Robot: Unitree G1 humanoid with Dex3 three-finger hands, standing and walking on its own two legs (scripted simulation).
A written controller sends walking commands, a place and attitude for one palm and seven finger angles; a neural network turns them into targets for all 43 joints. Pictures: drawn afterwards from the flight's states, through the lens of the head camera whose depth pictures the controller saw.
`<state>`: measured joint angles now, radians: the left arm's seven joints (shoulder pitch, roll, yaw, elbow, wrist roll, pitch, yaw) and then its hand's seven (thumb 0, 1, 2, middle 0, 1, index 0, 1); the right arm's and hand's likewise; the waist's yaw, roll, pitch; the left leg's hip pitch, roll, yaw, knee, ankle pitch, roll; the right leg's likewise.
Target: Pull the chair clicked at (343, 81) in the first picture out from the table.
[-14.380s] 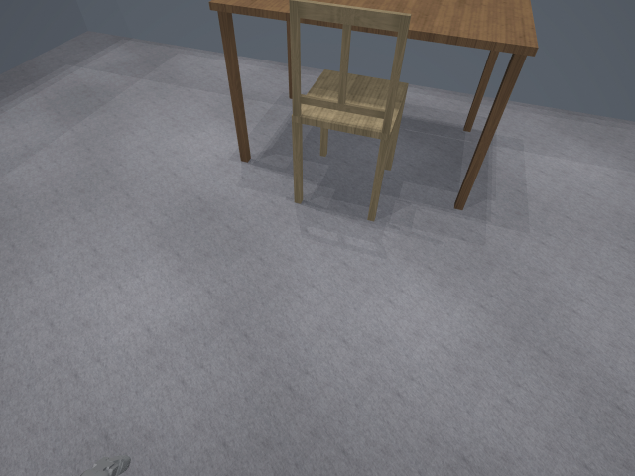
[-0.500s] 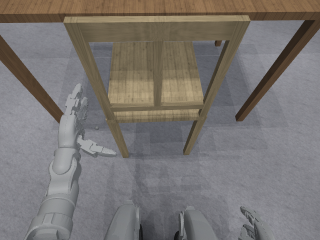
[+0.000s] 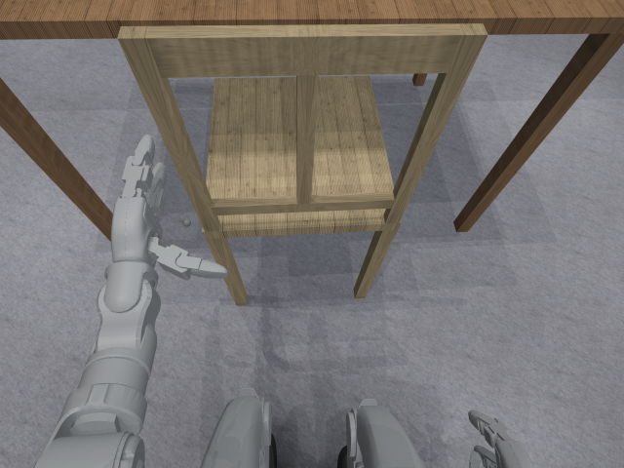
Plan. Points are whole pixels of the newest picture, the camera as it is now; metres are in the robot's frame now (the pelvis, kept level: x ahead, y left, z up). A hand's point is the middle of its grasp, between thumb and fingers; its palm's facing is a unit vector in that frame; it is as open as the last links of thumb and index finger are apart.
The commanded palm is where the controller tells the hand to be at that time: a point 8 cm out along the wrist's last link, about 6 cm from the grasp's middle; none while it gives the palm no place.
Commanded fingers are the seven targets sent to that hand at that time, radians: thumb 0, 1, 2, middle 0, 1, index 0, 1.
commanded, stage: push the fingers through the gap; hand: left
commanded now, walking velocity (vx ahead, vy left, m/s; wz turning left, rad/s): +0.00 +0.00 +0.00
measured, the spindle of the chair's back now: (305, 148) +0.54 +0.01 +0.03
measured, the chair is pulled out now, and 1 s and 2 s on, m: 0.00 0.00 0.00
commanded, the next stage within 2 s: hook a spindle and tug to test in 1.24 s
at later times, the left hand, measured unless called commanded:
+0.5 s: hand (183, 196) +0.46 +0.17 +0.02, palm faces +0.09 -1.00 -0.03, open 16.9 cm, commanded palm +0.44 +0.22 +0.03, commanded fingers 0.00 -0.50 0.30 -0.06 -0.08 -0.06 -0.08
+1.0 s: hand (190, 167) +0.51 +0.17 +0.02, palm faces +0.08 -1.00 -0.04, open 16.9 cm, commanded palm +0.47 +0.21 +0.03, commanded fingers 0.00 -0.50 0.30 -0.06 -0.08 -0.06 -0.08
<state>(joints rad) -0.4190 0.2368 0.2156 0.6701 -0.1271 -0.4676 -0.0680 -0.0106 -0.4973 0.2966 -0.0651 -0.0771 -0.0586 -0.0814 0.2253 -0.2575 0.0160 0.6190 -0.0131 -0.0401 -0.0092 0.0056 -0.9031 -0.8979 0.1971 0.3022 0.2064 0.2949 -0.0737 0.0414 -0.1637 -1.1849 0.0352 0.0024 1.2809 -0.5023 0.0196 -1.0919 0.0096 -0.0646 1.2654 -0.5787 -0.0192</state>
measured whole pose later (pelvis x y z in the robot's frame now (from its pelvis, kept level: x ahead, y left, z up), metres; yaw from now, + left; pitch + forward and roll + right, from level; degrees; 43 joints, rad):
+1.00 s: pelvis +0.00 +0.01 -0.01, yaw -2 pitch +28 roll -3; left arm -0.79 0.39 0.39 1.05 -0.06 -0.49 -0.10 -0.01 -0.50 0.30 -0.06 -0.08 -0.06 -0.08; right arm 0.31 -0.26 0.03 0.64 -0.05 0.04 0.03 0.00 -0.90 -0.90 0.20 0.30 0.21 0.29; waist -0.16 0.05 -0.16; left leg -1.30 0.05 0.01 1.32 -0.51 0.03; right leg -1.21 0.03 -0.06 1.29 -0.57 -0.01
